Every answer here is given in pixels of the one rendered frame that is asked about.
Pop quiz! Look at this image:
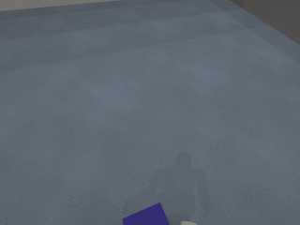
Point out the carton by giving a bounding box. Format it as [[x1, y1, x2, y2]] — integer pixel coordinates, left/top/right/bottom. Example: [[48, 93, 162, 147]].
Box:
[[122, 202, 170, 225]]

